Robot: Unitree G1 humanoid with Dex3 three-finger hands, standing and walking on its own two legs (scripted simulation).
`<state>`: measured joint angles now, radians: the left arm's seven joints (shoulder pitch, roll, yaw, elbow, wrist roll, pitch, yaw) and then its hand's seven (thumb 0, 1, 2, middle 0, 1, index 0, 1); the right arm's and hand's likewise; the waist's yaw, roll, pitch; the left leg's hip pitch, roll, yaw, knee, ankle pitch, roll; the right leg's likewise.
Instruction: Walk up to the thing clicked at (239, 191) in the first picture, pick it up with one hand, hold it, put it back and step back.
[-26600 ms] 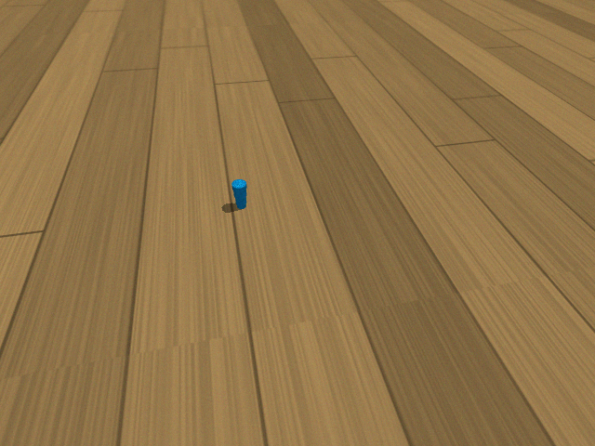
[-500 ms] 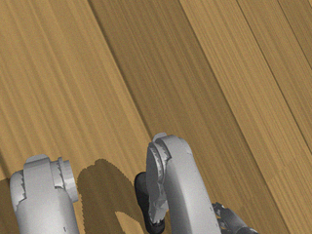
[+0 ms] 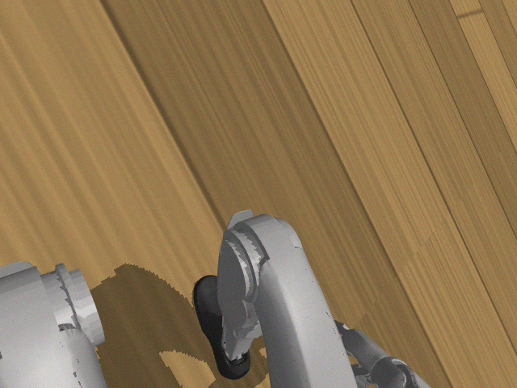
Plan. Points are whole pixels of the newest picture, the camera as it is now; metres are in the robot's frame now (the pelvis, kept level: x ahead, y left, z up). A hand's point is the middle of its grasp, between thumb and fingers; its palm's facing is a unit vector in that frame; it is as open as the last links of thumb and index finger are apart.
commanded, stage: lower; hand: left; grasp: from the side
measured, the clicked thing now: out of the picture +0.48 +0.34 -0.19
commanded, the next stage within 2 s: loosen in 0.56 s
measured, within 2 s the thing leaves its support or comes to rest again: neither
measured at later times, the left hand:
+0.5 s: hand out of the picture +0.48 +0.34 -0.16, palm faces +0.50 -0.86 -0.04, open 6.0 cm
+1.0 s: hand out of the picture +0.48 +0.34 -0.16, palm faces +0.49 -0.87 -0.02, open 6.8 cm
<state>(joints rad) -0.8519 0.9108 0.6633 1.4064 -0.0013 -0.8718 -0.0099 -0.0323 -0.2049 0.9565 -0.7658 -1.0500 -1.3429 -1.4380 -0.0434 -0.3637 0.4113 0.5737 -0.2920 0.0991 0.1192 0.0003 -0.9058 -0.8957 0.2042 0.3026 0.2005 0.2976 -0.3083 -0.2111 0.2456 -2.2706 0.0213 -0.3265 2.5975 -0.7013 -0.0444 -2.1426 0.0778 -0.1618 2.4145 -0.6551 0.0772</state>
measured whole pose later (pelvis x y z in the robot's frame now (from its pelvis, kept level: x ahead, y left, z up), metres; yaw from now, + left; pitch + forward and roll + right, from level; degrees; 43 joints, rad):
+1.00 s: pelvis -0.01 +0.01 +0.00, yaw -3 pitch +16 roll -18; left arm -0.85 1.02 0.60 1.53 -0.02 -0.99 0.04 -0.02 -0.15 0.79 -0.80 -0.95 -1.17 -1.08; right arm -0.16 -0.37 0.54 0.51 -0.35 0.13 0.10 0.00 -0.91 -0.89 0.21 0.30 0.20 0.30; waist -0.31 -0.27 0.31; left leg -2.24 0.03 -0.39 2.63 -0.72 -0.02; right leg -2.08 0.10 -0.21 2.38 -0.64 0.09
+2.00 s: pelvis -0.01 +0.01 +0.02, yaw -1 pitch +21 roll -16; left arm -0.85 1.08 0.64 1.35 0.02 -0.62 -0.12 -0.01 -0.57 0.05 -0.08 -0.09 -0.09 -0.08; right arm -0.03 -0.35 0.39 0.55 -0.20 0.18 0.08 0.00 -0.89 -0.89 0.21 0.30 0.20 0.30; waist -0.24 -0.17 0.17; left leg -2.27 0.04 -0.30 2.54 -0.69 0.01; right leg -2.11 0.07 -0.16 2.33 -0.65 0.07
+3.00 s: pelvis +0.07 +0.00 +0.36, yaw +13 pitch +20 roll -3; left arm 0.15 0.30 0.14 0.29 0.00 0.18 0.17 -0.01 -0.53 0.06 -0.07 -0.06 -0.06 -0.06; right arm 0.21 -0.23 0.01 0.51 0.05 0.01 -0.14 0.01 -0.90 -0.90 0.20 0.30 0.20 0.30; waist -0.05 0.01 -0.16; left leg -1.13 0.06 -0.06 1.33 -0.56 -0.03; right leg -1.07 -0.01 -0.05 1.29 -0.57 0.01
